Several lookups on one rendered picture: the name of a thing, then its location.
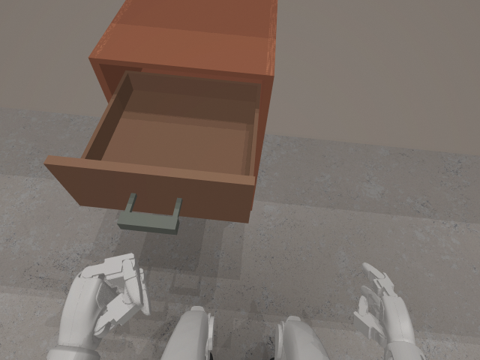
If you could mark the robot left thigh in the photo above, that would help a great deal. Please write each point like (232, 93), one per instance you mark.
(192, 337)

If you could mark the robot right hand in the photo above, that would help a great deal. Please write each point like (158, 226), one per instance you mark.
(390, 320)

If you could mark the robot thigh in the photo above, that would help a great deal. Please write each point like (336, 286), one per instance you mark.
(296, 340)
(192, 337)

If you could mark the right robot forearm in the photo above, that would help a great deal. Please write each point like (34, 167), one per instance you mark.
(401, 350)

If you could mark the robot right thigh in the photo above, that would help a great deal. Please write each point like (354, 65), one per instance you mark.
(296, 340)

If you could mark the robot left hand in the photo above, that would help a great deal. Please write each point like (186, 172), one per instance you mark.
(93, 291)

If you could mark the handle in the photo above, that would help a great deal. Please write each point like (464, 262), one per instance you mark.
(149, 222)

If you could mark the drawer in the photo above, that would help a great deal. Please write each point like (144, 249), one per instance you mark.
(164, 137)

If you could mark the cabinet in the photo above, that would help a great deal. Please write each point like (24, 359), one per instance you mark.
(231, 40)

